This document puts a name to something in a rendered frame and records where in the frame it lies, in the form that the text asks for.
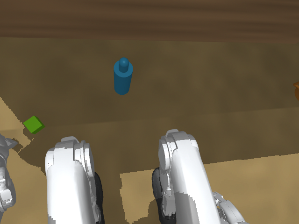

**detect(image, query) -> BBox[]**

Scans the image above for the right robot hand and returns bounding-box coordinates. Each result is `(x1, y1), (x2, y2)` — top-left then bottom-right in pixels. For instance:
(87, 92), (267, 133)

(213, 191), (246, 224)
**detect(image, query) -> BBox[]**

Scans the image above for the left robot foot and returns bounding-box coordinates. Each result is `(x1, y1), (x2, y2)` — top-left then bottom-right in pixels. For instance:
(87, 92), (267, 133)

(94, 172), (105, 224)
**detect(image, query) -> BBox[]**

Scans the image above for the left robot arm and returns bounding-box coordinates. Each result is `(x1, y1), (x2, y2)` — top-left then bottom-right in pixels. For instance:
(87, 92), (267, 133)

(0, 134), (16, 223)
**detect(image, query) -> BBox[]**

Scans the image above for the left robot hand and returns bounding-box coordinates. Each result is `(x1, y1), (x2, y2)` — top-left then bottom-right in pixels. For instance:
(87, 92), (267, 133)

(2, 135), (18, 149)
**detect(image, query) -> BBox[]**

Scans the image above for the right robot foot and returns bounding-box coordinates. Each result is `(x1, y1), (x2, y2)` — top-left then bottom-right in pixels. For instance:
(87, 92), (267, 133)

(152, 167), (176, 224)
